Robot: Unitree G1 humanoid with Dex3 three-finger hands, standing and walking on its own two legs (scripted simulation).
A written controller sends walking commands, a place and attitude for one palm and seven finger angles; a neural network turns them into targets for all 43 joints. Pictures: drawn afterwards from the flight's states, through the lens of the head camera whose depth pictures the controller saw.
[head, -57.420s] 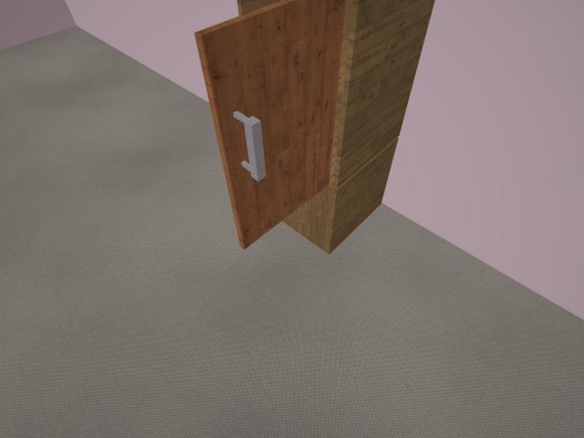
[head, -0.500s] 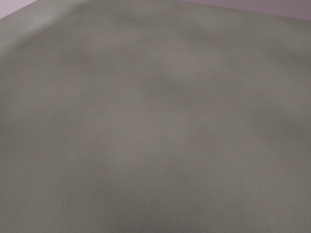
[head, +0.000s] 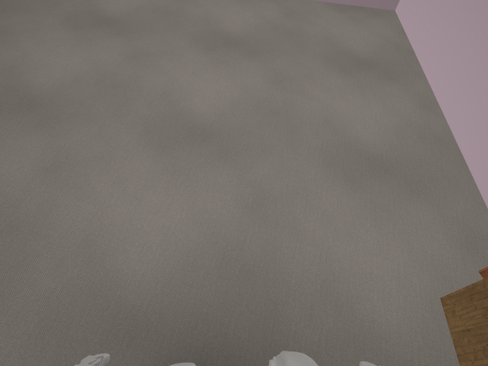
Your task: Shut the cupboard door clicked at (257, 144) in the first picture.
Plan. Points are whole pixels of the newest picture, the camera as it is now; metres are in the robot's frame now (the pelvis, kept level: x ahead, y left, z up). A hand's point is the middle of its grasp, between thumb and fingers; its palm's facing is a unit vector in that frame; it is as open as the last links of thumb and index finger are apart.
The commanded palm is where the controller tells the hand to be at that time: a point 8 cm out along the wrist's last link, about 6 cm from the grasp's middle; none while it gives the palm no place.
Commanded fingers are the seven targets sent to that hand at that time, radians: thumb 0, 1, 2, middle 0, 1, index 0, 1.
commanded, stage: turn to face it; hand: left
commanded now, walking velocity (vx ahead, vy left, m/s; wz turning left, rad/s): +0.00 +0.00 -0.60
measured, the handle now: out of the picture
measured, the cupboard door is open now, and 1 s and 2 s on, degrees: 22 22 22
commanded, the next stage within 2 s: take the last steps up to it in 1.92 s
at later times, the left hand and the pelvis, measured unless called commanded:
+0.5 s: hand (169, 355) +0.15 +0.14 -0.16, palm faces -0.27 -0.93 -0.23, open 7.4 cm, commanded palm none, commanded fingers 0.00 0.90 0.90 -0.20 -0.30 -0.20 -0.30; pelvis +0.01 -0.03 +0.00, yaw -17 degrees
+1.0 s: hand (211, 305) +0.24 +0.08 -0.16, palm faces -0.55 -0.79 -0.28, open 7.4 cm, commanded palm none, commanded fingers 0.00 0.90 0.90 -0.20 -0.30 -0.20 -0.30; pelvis +0.02 -0.04 -0.01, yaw -35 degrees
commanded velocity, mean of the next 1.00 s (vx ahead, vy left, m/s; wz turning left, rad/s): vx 0.00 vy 0.00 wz -0.60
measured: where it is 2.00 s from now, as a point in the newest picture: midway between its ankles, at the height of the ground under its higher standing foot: outside the picture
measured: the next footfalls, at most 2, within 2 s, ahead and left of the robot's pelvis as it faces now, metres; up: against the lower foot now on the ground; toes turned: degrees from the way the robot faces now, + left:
right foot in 0.22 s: +0.02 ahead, -0.14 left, +0.00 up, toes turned -13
left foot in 0.60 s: +0.11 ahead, +0.09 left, +0.00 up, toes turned -18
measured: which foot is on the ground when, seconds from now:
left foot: down 0.00-0.22, up 0.24-0.58, down 0.60-0.94, up 0.96-1.00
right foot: up 0.00-0.20, down 0.22-0.60, up 0.62-0.92, down 0.94-1.00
